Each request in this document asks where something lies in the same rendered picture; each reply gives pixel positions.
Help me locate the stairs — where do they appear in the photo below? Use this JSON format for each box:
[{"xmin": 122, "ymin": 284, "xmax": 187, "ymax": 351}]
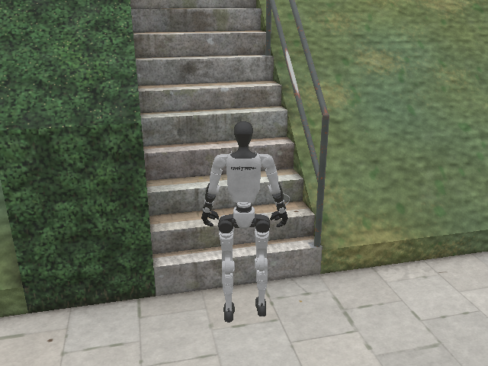
[{"xmin": 130, "ymin": 0, "xmax": 323, "ymax": 296}]

